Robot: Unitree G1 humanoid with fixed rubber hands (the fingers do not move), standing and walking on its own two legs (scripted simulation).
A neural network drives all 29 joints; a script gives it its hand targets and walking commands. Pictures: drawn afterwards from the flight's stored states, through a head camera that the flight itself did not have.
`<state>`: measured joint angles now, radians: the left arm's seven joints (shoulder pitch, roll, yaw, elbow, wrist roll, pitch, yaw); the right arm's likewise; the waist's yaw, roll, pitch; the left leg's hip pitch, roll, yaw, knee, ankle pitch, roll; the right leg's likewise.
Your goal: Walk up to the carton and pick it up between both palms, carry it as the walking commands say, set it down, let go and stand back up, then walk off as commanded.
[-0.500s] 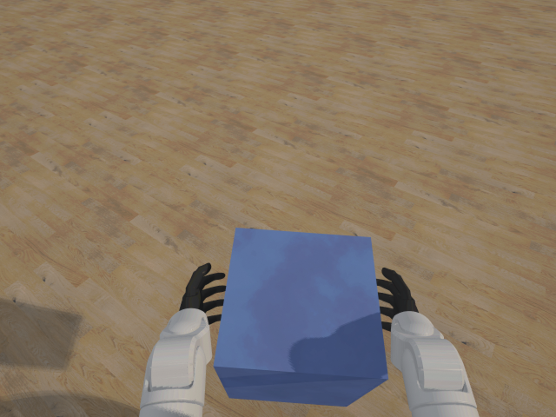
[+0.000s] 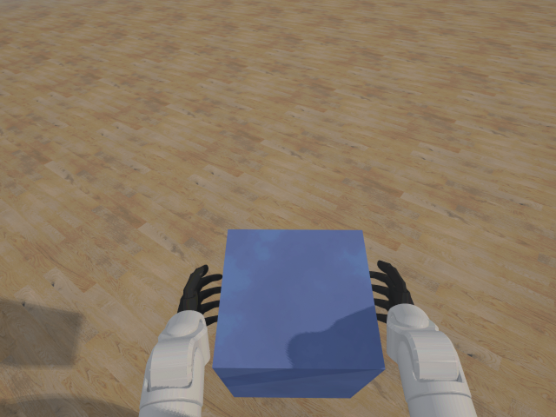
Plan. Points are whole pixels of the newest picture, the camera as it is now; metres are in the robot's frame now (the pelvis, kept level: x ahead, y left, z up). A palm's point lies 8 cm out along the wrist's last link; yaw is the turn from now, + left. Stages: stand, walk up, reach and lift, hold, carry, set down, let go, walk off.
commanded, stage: hold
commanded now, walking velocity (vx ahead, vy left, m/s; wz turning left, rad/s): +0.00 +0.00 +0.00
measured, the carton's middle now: (293, 319) +0.31 +0.00 -0.05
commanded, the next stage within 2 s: set down in 0.28 s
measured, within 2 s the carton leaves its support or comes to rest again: neither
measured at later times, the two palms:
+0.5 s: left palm (197, 315) +0.27 +0.14 +0.03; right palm (397, 302) +0.29 -0.15 +0.03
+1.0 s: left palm (193, 329) +0.29 +0.17 -0.05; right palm (372, 321) +0.30 -0.13 -0.05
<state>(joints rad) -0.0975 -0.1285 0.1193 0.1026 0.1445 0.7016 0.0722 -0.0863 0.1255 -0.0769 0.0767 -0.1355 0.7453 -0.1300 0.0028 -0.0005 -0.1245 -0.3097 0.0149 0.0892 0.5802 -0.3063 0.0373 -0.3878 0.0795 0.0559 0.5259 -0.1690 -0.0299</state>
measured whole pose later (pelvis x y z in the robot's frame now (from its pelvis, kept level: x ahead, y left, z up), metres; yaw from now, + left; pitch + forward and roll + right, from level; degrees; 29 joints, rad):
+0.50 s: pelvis -0.01 -0.03 +0.00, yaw +3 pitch +0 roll +1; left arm -0.30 -0.16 0.33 0.37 0.23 0.63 0.01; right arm -0.27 0.14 -0.14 0.34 -0.17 0.67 -0.14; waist 0.00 0.02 -0.08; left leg -0.30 -0.01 0.00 0.57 -0.28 0.02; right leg -0.36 0.08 0.01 0.53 -0.17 -0.06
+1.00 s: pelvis +0.01 +0.00 +0.00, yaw +3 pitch +2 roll -1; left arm -0.34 -0.17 0.41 0.57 0.29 0.31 0.00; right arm -0.28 0.14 -0.24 0.56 -0.20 0.32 -0.08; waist 0.00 0.02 0.10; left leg -0.34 -0.01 -0.01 0.64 -0.33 0.02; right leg -0.38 0.08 0.00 0.54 -0.20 -0.05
